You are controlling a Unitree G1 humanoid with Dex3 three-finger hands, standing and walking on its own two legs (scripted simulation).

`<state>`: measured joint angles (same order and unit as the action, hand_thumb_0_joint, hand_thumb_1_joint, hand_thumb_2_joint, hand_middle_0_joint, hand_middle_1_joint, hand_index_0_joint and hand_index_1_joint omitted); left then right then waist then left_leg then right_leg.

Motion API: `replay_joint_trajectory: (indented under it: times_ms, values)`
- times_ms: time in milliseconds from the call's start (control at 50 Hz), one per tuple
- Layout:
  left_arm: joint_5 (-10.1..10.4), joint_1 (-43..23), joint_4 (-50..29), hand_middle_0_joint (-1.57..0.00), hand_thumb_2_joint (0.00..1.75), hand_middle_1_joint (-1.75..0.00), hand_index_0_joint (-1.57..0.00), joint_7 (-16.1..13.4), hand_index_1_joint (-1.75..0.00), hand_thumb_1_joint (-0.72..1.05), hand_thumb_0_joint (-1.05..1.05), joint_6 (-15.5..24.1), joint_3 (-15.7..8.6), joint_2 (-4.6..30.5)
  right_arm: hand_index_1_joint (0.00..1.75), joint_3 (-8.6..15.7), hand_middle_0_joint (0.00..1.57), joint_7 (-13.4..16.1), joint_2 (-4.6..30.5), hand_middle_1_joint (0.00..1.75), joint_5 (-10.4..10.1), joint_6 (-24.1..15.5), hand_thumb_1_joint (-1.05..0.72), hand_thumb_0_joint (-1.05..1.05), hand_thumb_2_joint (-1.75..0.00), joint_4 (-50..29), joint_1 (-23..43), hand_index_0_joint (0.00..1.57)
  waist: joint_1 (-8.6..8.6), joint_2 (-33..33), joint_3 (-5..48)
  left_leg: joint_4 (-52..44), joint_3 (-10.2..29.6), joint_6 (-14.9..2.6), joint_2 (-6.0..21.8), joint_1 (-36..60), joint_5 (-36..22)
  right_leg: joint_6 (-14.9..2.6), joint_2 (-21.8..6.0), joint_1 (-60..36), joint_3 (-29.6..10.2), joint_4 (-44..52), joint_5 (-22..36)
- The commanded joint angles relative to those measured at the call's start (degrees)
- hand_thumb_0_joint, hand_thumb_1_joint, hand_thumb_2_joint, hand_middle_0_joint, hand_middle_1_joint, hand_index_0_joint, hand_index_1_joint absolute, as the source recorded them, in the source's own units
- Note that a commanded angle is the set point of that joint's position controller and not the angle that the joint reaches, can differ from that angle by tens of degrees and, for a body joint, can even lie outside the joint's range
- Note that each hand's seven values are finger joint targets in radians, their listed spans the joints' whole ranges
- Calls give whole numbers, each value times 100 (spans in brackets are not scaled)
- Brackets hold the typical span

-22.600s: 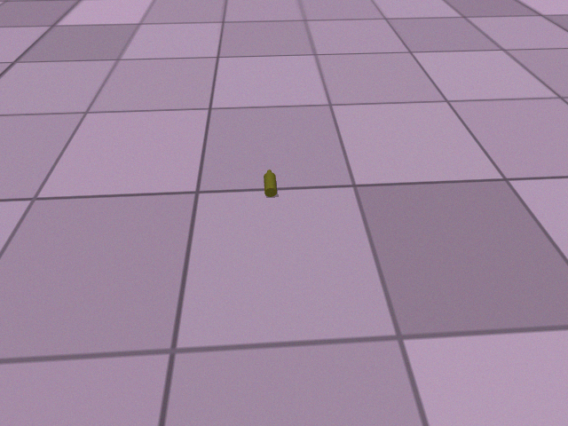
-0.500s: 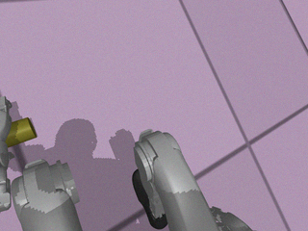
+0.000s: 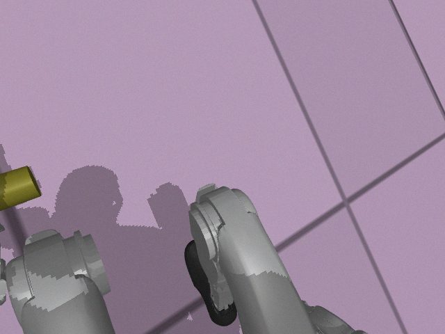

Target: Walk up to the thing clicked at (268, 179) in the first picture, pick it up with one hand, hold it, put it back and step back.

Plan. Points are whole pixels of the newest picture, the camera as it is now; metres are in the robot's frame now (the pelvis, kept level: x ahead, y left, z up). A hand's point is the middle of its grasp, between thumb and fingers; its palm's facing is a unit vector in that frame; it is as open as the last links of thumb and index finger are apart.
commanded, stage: rest palm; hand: left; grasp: from above
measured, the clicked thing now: out of the picture +0.40 +0.29 -0.27
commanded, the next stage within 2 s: close in 0.30 s
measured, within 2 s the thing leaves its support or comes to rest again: neither
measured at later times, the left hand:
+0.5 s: hand out of the picture +0.39 +0.29 -0.26, palm faces -0.44 -0.14 -0.89, open 13.5 cm
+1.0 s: hand out of the picture +0.39 +0.29 -0.26, palm faces -0.44 -0.15 -0.88, open 11.6 cm
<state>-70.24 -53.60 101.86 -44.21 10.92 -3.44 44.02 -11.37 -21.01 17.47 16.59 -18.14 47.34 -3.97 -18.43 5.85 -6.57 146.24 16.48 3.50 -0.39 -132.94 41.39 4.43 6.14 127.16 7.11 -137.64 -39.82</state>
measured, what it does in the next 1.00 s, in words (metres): stands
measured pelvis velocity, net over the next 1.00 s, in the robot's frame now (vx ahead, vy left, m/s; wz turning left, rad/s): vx -0.01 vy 0.00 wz -0.02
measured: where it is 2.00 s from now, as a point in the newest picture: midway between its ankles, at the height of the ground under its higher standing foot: (161, 325)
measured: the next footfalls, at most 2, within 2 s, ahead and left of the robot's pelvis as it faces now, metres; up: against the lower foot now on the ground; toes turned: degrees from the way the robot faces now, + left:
none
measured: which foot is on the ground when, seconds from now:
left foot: down 0.00-1.00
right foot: down 0.00-1.00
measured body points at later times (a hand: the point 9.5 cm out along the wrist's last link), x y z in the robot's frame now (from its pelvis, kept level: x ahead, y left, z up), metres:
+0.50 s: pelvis +0.00 +0.00 +0.00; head +0.25 +0.13 +0.35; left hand +0.41 +0.29 -0.21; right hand +0.06 -0.25 -0.07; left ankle +0.06 +0.14 -0.27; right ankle +0.11 -0.13 -0.27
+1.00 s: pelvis -0.01 +0.00 +0.00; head +0.25 +0.13 +0.35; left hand +0.41 +0.29 -0.21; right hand +0.06 -0.25 -0.06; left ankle +0.06 +0.14 -0.27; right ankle +0.11 -0.13 -0.27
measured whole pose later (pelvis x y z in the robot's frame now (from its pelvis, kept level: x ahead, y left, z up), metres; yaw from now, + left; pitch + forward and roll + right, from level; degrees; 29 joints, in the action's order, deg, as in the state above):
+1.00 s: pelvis -0.01 +0.00 +0.00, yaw -1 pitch +25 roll -14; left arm -67.6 -53.3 101.0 -43.7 9.8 -1.2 46.2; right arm -13.5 -21.8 19.3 15.5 -21.0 45.8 -3.4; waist -18.9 7.5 -8.7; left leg 146.0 18.0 3.4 -0.4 -131.6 41.0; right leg 4.6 6.2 125.2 8.5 -136.1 -38.9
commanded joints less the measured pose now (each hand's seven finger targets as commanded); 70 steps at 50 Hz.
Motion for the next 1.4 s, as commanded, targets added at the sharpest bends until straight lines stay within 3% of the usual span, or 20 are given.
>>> replay_joint_trajectory:
  times_ms: [0, 60, 80, 140, 300, 420, 500, 600, 660, 700, 720, 800, 900, 940, 1020, 1060, 1120, 1140, 1240, 1380]
  values:
    - [-46, -1281, -425, -8, 91, -101, -10, -333, -99, -47, 0, 54, 25, 762, 30, 506, 20, 18, 1908, 30, -23, -79, -90, 0, -90, 41, -918, 20, -273, -2403, 3424, -1507, -791, -314, 219, 2710, -1051, -561, 113, -1836, 887, 1240, 1420]
    - [-57, -1323, -508, -8, 90, -101, -9, -438, -99, -46, 0, 46, -12, 767, 30, 493, 20, -22, 1929, 30, -8, -107, -89, 0, -90, 60, -942, 20, -305, -2566, 3507, -1530, -760, -278, 236, 2851, -1267, -563, 125, -1905, 907, 1208, 1611]
    - [-79, -1298, -453, -8, 90, -101, -9, -443, -99, -46, 0, 3, 90, 740, 30, 488, 20, -35, 1904, 30, -23, -150, -90, 0, -90, 48, -821, 20, -305, -2530, 3354, -1434, -786, -297, 223, 2734, -1129, -554, 101, -1807, 892, 1204, 1516]
    - [-50, -1278, -409, -8, 90, -100, -10, -522, -98, -45, 0, -90, -10, 832, 30, 516, 20, -61, 1997, 30, -38, -160, -90, 0, -90, 93, -877, 20, -350, -2450, 3322, -1511, -791, -316, 232, 2676, -1018, -548, 132, -1902, 877, 1358, 1399]
    - [166, -1248, -332, -10, 86, -99, -12, -293, -97, -43, 0, -208, -16, 830, 30, 448, 20, -100, 1944, 30, -69, -282, -90, 0, -90, 59, -915, 20, -354, -2430, 3265, -1487, -730, -322, 238, 2645, -1029, -524, 99, -1890, 914, 1314, 1421]
    - [211, -1315, -473, -16, 81, -99, -19, -161, -96, -33, 0, -65, 204, 775, 30, 378, 20, -96, 1974, 30, -72, -340, -89, 0, -90, -27, -805, 20, -399, -2448, 3202, -1472, -719, -319, 234, 2683, -935, -523, 86, -1897, 926, 1280, 1382]
    - [156, -1391, -586, -19, 76, -96, -23, -259, -92, -27, 0, -3, 284, 766, 30, 355, 20, -83, 1994, 30, -81, -359, -89, 0, -90, -55, -772, 20, -418, -2441, 3154, -1469, -714, -302, 239, 2704, -909, -512, 82, -1919, 929, 1333, 1367]
    - [118, -1245, -510, -24, 73, -91, -27, -390, -87, -23, 0, -142, 193, 798, 30, 365, 20, -65, 1983, 30, -148, -338, -89, 0, -90, -101, -836, 20, -403, -2411, 3230, -1508, -757, -298, 242, 2721, -1039, -513, 140, -2139, 875, 1465, 1479]
    - [225, -1214, -520, -27, 71, -88, -30, -395, -84, -20, 0, -235, 96, 856, 30, 411, 20, -59, 2048, 30, -156, -347, -89, 0, -90, -31, -874, 20, -395, -2455, 3320, -1486, -764, -301, 250, 2723, -1145, -511, 151, -2158, 879, 1443, 1605]
    - [250, -1221, -483, -28, 68, -86, -32, -332, -82, -17, 0, -277, 194, 736, 30, 380, 20, -73, 1954, 30, -165, -369, -89, 0, -90, -28, -859, 20, -409, -2529, 3230, -1512, -727, -283, 265, 2741, -1136, -521, 120, -2055, 895, 1382, 1589]
    - [249, -1372, -494, -29, 67, -86, -33, -305, -82, -16, 0, -268, 132, 891, 30, 382, 20, -97, 2046, 30, -140, -372, -89, 0, -90, -40, -934, 20, -467, -2513, 3196, -1482, -703, -298, 257, 2681, -1139, -510, 96, -1995, 933, 1349, 1601]
    - [359, -1287, -470, -33, 63, -83, -37, -162, -79, -12, 0, -218, 167, 865, 30, 344, 20, -63, 2032, 30, -179, -382, -90, 0, -90, -41, -910, 20, -413, -2406, 3153, -1556, -686, -306, 260, 2631, -967, -520, 84, -1989, 923, 1393, 1420]
    - [309, -1278, -530, -38, 60, -79, -42, -71, -75, -6, 0, -100, 313, 802, 30, 292, 20, -40, 2018, 30, -153, -342, -90, 0, -90, -143, -928, 20, -441, -2374, 3180, -1542, -695, -310, 255, 2683, -965, -519, 106, -2010, 954, 1371, 1463]
    - [292, -1141, -487, -39, 59, -79, -43, -143, -75, -5, 0, -47, 201, 802, 30, 293, 20, -12, 2021, 30, -148, -306, -90, 0, -90, -119, -952, 20, -385, -2490, 3310, -1587, -701, -283, 261, 2785, -1149, -536, 138, -2142, 955, 1358, 1618]
    - [179, -1283, -604, -43, 55, -74, -47, -250, -70, 1, 0, -42, 279, 834, 30, 349, 20, -6, 2098, 30, -130, -313, -89, 0, -90, -155, -809, 20, -468, -2477, 2982, -1626, -658, -261, 263, 2745, -820, -534, 88, -1876, 969, 1371, 1316]
    - [173, -1182, -647, -45, 53, -72, -49, -350, -68, 3, 0, -78, 111, 970, 30, 420, 20, 31, 2154, 30, -154, -278, -89, 0, -90, -84, -855, 20, -399, -2430, 3064, -1629, -700, -279, 270, 2717, -808, -537, 138, -2002, 916, 1493, 1266]
    - [183, -1200, -612, -46, 52, -70, -50, -405, -66, 5, 0, -158, 147, 822, 30, 439, 20, 15, 2107, 30, -146, -279, -89, 0, -90, -57, -878, 20, -415, -2471, 3079, -1670, -683, -261, 268, 2725, -873, -534, 126, -1999, 919, 1495, 1314]
    - [187, -1231, -575, -48, 52, -70, -52, -361, -66, 8, 0, -182, 266, 672, 30, 346, 20, -28, 1965, 30, -143, -293, -89, 0, -90, -161, -916, 20, -465, -2525, 3180, -1610, -708, -260, 272, 2796, -1084, -531, 135, -2079, 917, 1440, 1554]
    - [285, -1425, -595, -52, 46, -65, -56, -271, -61, 13, 0, -222, 282, 851, 30, 327, 20, -11, 2037, 30, -131, -336, -90, 0, -90, -111, -918, 20, -540, -2447, 3152, -1484, -708, -297, 270, 2739, -1060, -505, 96, -2037, 910, 1411, 1579]
    - [364, -1151, -466, -58, 42, -62, -62, -107, -57, 19, 0, -160, 278, 855, 30, 287, 20, 31, 2061, 30, -127, -313, -90, 0, -90, -154, -924, 20, -440, -2416, 3112, -1633, -721, -288, 257, 2678, -851, -534, 113, -2089, 909, 1493, 1331]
